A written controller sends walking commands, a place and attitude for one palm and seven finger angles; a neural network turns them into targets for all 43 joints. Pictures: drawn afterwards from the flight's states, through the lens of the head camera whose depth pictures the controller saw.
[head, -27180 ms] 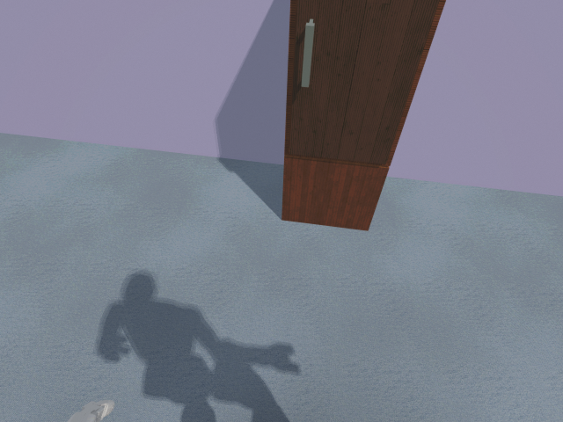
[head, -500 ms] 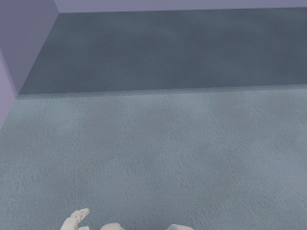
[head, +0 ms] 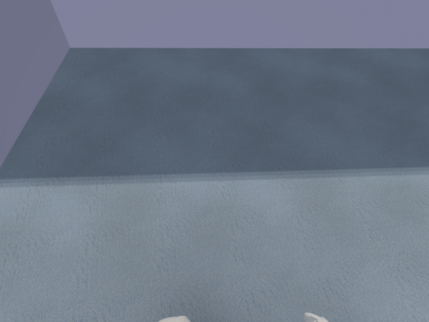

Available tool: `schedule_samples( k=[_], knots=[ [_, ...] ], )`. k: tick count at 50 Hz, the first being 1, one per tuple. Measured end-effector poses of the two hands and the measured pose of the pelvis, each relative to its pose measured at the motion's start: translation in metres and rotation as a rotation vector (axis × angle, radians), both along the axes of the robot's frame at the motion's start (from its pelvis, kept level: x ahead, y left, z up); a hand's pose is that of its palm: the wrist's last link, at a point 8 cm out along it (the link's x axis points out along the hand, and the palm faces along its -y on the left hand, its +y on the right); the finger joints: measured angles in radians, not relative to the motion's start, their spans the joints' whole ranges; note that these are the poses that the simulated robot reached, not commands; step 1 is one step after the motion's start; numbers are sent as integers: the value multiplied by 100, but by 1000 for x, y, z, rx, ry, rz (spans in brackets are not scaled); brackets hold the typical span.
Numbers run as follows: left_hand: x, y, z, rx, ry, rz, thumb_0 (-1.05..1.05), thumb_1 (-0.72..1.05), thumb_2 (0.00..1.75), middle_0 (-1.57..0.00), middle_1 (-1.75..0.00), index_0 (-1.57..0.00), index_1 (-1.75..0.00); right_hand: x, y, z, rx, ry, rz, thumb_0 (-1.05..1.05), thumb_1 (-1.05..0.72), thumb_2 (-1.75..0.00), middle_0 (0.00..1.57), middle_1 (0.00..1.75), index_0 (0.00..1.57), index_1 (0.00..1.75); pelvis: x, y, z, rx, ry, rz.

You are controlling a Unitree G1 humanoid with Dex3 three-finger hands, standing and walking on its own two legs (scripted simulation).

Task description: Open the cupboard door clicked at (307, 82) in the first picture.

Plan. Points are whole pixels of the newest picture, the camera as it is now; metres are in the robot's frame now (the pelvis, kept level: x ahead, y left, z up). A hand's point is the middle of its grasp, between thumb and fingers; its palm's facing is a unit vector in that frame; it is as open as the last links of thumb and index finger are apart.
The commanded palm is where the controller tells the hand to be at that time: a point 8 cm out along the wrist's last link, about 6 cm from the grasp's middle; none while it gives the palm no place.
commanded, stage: turn to face it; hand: left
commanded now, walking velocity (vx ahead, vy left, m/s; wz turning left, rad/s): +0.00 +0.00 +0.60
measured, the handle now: out of the picture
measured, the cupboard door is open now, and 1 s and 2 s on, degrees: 44 44 44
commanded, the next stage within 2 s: none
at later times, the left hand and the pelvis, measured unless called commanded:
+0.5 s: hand (155, 271) +0.24 +0.15 -0.13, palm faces +0.22 -0.94 -0.27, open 7.4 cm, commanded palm none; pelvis +0.14 -0.07 +0.01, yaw +16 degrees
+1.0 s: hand out of the picture +0.03 +0.12 -0.18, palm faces +0.62 -0.74 -0.26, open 7.4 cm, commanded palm none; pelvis +0.15 -0.06 +0.00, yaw +37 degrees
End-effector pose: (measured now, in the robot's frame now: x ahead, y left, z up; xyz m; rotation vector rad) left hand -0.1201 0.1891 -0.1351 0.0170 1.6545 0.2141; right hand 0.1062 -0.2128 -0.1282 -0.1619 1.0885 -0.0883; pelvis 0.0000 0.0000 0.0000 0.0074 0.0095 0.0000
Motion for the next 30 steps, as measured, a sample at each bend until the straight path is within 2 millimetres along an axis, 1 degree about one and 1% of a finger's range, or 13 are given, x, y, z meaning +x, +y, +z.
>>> schedule_samples(
  k=[2,6,7,10,12,14,16,20,23,24,26,28,30],
  knots=[
    [40,5,-2,4,-53,-12,1,91,90,-20,-29,-20,-30,-4,-2,2,-19,49,-13,0,-90,-90,20,30,20,30,17,2,5,-2,-6,10],
    [133,17,2,22,-233,-16,1,91,90,-20,-29,-20,-30,-22,-13,9,-72,199,-15,-1,-93,-90,20,30,20,30,42,5,16,-15,0,52],
    [151,23,4,47,-254,-27,2,93,90,-20,-29,-20,-30,-27,-16,11,-77,239,-11,-1,-93,-90,20,30,20,30,47,3,18,-16,2,59],
    [196,41,9,96,-324,-23,4,96,90,-21,-29,-20,-30,-35,-24,16,-81,332,-8,-1,-93,-90,20,30,20,30,64,-4,22,-21,12,89],
    [222,47,13,120,-362,-21,3,96,90,-20,-29,-20,-30,-36,-30,19,-80,375,-6,0,-92,-90,20,30,20,30,75,-10,23,-26,18,112],
    [246,49,17,139,-394,-21,3,95,90,-20,-29,-20,-30,-32,-36,20,-76,401,-5,0,-92,-90,20,30,20,30,86,-17,23,-29,25,133],
    [268,47,21,155,-422,-25,2,94,90,-20,-29,-19,-30,-23,-44,19,-71,413,1,0,-91,-90,20,30,20,30,97,-25,23,-30,32,155],
    [309,32,28,181,-481,-31,2,93,90,-20,-29,-19,-30,5,-65,9,-61,416,21,0,-91,-90,20,30,20,30,117,-45,18,-19,45,201],
    [332,16,31,207,-535,-25,1,92,90,-20,-29,-19,-30,37,-85,-6,-52,401,48,0,-90,-90,20,30,20,30,133,-61,10,-7,50,237],
    [335,10,33,212,-545,-20,1,92,90,-20,-29,-19,-30,50,-90,-9,-54,390,62,0,-90,-90,20,30,20,30,135,-65,10,-5,46,253],
    [334,-1,39,221,-558,5,1,91,90,-20,-29,-20,-30,80,-99,-9,-63,358,104,0,-90,-90,20,30,20,30,141,-71,14,12,31,292],
    [327,-12,43,225,-552,47,1,91,90,-20,-29,-20,-30,113,-105,-5,-68,318,145,0,-90,-90,20,30,20,30,146,-77,18,30,22,325],
    [316,-21,45,222,-533,90,1,91,90,-20,-29,-20,-30,146,-107,0,-71,272,188,0,-91,-90,20,30,19,30,151,-82,22,40,19,359]
  ],
)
